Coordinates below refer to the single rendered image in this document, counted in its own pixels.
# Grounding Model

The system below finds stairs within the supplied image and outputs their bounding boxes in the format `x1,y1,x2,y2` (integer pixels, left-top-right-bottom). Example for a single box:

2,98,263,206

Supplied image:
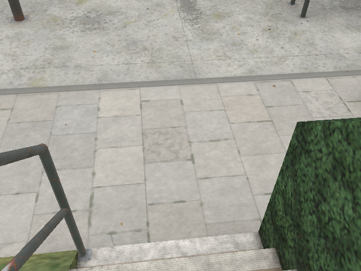
68,232,298,271

